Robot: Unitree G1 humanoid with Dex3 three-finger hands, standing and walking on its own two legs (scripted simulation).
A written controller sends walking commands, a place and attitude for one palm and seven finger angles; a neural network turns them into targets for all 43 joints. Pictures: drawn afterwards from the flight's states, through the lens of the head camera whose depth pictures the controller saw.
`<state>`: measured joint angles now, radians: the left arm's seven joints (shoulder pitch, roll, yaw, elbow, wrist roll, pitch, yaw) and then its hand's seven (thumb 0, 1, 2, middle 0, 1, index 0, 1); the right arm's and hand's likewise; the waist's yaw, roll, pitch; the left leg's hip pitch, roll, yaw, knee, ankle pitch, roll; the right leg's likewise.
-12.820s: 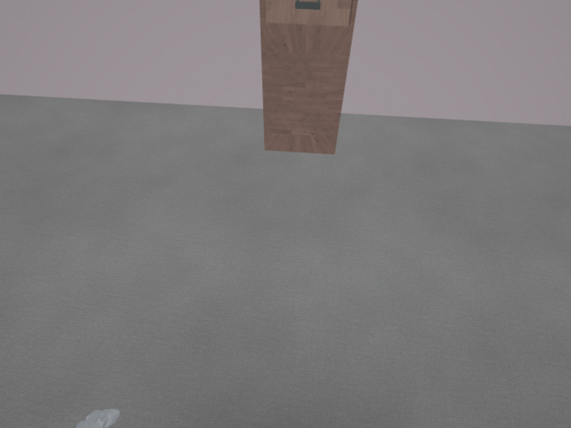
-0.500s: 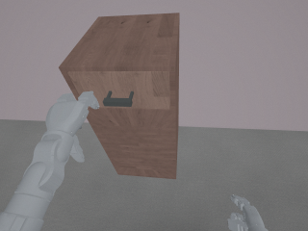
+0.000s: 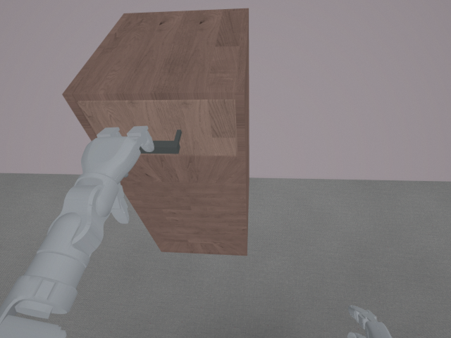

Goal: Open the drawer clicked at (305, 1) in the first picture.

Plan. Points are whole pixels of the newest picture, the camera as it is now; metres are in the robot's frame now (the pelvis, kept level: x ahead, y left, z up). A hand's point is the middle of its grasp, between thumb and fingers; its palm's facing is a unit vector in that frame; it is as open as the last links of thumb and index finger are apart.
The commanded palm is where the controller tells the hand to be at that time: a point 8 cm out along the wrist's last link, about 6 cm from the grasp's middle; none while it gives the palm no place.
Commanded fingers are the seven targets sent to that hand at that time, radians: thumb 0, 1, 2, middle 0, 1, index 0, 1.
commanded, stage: move the hooked fingers above the handle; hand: left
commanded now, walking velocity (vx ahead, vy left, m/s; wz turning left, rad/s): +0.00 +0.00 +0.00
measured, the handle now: (159, 140) +0.53 +0.23 +0.02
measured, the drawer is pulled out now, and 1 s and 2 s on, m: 0.00 0.00 0.00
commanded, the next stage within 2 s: none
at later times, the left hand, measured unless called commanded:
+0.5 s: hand (144, 164) +0.41 +0.21 +0.07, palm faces -0.05 -0.04 -1.00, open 13.9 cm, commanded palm +0.40 +0.23 +0.14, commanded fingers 0.00 -0.50 0.30 -0.30 -1.20 -0.30 -1.20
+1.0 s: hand (162, 142) +0.48 +0.19 +0.06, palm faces -0.02 -0.06 -1.00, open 13.8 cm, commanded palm +0.46 +0.23 +0.13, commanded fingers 0.00 -0.50 0.30 -0.30 -1.20 -0.30 -1.20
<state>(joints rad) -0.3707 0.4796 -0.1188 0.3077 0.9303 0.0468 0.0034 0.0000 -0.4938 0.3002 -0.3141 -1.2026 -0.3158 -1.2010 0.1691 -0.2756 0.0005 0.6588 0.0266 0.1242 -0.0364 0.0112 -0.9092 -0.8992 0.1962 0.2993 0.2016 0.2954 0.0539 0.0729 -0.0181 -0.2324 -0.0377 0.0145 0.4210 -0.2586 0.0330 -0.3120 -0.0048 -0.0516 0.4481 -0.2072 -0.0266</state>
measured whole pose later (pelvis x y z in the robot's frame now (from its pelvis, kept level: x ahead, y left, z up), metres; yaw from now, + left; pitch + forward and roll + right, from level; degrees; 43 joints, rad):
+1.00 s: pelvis +0.01 +0.00 -0.01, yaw -1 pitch +13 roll +0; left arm -0.76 0.48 -0.06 0.85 1.03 -0.15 0.16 0.00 -0.49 0.30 -0.32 -1.20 -0.32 -1.20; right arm 0.32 -0.28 -0.05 0.70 0.01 0.12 -0.05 0.01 -0.91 -0.90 0.20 0.30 0.20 0.30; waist -0.06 0.04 -0.09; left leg -0.47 -0.03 0.03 0.58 -0.34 0.04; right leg -0.54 0.00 -0.04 0.58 -0.26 -0.03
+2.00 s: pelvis +0.01 +0.00 -0.01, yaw -1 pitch +12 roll +0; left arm -0.68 0.49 -0.05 0.81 1.05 -0.15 0.18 0.00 -0.49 0.30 -0.32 -1.20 -0.32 -1.21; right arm 0.31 -0.27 -0.04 0.68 0.01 0.12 -0.05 0.01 -0.91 -0.90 0.20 0.30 0.20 0.30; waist -0.03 0.05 -0.08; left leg -0.45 -0.02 0.03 0.56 -0.33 0.03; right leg -0.52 0.01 -0.04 0.56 -0.26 -0.03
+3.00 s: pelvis +0.01 +0.01 -0.01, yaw -4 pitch +14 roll +0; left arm -0.75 0.43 -0.05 0.84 1.07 -0.02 0.34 0.00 -0.49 0.30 -0.42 -1.27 -0.33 -1.22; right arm 0.25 -0.27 -0.02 0.70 0.01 0.12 -0.04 0.01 -0.91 -0.90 0.20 0.30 0.20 0.30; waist -0.05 0.07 -0.08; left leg -0.47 -0.02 0.08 0.57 -0.34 0.04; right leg -0.57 0.01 0.01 0.58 -0.25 -0.02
